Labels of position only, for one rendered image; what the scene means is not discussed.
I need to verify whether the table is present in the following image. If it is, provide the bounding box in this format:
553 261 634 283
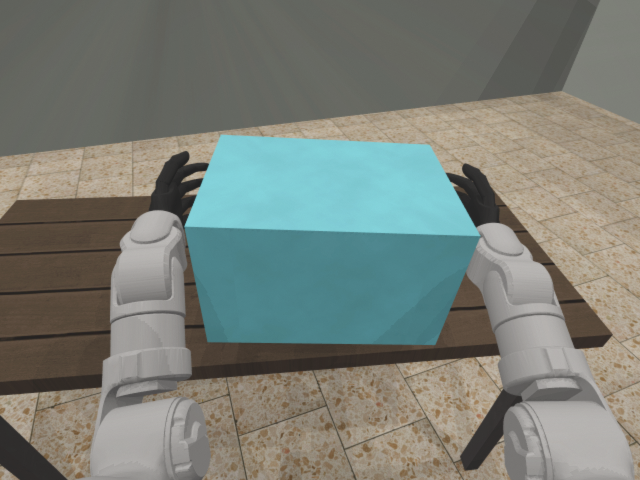
0 186 613 480

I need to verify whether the robot left hand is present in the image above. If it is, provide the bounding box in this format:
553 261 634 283
148 151 209 229

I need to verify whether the right robot upper arm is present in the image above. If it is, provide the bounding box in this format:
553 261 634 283
503 401 634 480

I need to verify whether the left robot upper arm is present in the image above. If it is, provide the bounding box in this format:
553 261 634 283
75 396 211 480

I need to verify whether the robot left forearm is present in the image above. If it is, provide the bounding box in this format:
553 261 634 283
90 210 192 477

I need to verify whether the robot right forearm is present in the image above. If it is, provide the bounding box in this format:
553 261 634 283
466 223 634 479

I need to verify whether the robot right hand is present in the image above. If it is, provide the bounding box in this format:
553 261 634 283
446 163 500 227

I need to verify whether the carton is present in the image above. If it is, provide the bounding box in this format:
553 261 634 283
184 135 480 345

